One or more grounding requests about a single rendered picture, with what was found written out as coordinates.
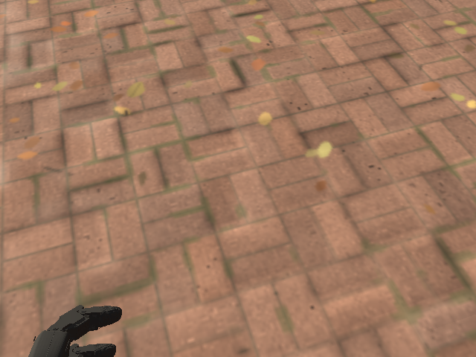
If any robot left hand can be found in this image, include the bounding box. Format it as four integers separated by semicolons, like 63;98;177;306
28;305;122;357

